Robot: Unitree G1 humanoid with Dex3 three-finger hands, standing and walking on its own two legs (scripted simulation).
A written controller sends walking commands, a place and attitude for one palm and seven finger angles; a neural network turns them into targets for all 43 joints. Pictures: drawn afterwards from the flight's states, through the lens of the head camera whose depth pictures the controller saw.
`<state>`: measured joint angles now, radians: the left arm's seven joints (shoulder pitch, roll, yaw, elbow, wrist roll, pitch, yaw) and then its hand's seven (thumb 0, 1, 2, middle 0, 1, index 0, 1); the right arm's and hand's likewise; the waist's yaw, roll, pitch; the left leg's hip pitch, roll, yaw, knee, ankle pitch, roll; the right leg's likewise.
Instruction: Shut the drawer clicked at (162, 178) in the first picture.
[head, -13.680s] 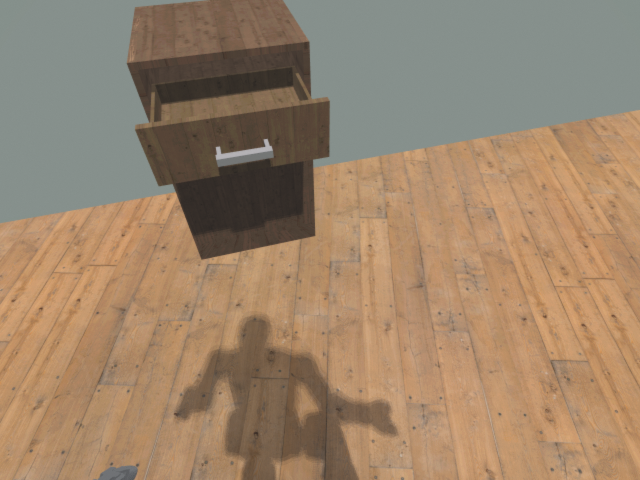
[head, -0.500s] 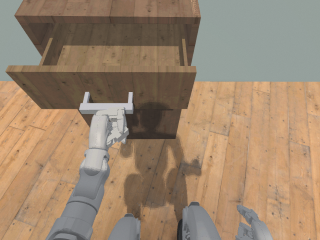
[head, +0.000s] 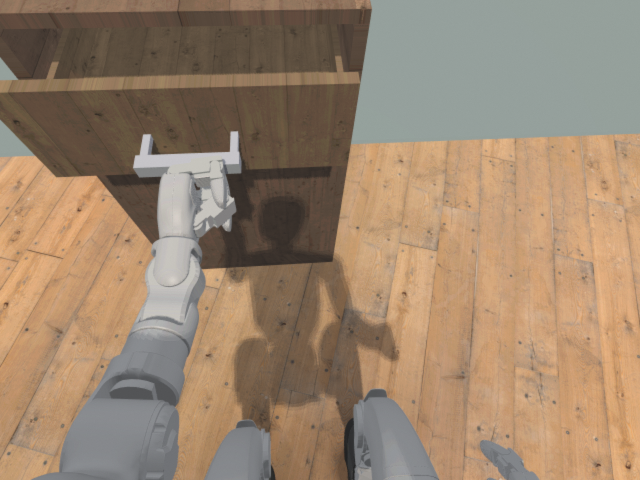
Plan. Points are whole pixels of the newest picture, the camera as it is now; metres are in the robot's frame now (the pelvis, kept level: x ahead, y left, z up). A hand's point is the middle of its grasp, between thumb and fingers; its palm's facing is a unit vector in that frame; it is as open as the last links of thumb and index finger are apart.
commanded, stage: push the drawer shut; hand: left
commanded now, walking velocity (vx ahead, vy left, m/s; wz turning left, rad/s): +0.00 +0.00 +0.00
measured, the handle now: (190, 152) +0.53 +0.14 +0.03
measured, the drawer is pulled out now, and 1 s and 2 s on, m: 0.10 0.00 0.00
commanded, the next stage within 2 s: pull the fist back off the drawer in 1.34 s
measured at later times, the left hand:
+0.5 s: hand (230, 155) +0.52 +0.09 +0.03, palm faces -0.02 -1.00 -0.04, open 3.2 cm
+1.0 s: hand (233, 135) +0.56 +0.08 +0.03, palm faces -0.01 -1.00 -0.05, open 3.2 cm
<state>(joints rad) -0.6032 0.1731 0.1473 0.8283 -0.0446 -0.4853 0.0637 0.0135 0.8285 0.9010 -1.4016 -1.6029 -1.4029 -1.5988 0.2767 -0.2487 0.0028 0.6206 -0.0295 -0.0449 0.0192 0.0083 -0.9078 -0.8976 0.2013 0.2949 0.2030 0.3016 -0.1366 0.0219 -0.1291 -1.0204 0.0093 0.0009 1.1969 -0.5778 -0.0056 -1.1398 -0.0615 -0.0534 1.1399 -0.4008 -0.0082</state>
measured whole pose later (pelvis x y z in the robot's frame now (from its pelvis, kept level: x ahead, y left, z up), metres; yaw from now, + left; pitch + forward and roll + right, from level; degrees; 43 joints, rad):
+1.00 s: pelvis +0.00 +0.01 -0.01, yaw -1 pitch +29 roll -2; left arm -1.05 0.36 0.33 1.25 0.06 -0.51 0.05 0.02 0.83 0.95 -1.40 -1.60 -1.40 -1.60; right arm 0.37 -0.24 0.03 0.63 -0.09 0.05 0.06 0.00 -0.91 -0.90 0.20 0.29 0.20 0.30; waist -0.24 0.04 -0.12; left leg -1.17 0.03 -0.01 1.25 -0.59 0.00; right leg -1.27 -0.04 -0.07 1.15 -0.39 0.00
